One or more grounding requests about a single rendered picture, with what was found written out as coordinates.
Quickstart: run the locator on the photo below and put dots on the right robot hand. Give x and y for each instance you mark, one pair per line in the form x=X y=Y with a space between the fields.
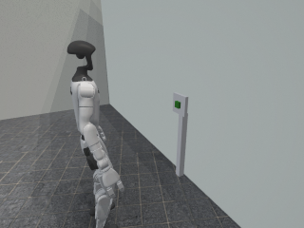
x=109 y=178

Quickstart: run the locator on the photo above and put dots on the robot torso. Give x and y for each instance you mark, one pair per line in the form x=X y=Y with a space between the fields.
x=96 y=109

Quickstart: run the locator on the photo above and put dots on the right robot thigh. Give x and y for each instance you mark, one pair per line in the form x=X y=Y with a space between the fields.
x=93 y=165

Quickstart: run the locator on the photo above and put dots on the robot right upper arm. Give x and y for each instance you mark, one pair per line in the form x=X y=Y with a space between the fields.
x=86 y=94

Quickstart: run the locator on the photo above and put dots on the robot right forearm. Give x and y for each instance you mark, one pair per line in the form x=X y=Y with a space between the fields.
x=92 y=141

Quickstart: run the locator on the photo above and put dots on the panel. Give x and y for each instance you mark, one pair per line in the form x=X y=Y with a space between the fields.
x=182 y=130

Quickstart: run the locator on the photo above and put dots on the left robot hand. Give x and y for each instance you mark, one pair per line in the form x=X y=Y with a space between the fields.
x=99 y=130

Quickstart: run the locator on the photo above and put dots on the button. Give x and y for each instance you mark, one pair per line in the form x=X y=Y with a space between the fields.
x=177 y=104

